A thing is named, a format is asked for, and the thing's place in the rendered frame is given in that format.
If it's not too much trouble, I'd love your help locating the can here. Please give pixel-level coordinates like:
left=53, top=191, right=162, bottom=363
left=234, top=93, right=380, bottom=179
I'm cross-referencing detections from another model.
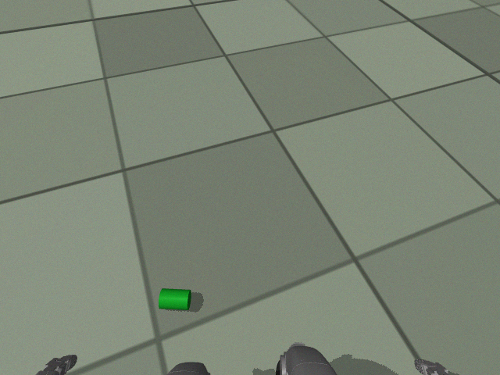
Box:
left=159, top=288, right=191, bottom=310

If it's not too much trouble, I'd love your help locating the left robot hand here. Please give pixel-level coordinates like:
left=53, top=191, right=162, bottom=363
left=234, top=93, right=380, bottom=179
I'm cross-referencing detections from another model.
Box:
left=35, top=355, right=77, bottom=375

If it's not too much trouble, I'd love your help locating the right robot hand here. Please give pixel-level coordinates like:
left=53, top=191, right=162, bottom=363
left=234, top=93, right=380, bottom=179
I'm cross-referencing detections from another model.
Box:
left=414, top=359, right=449, bottom=375

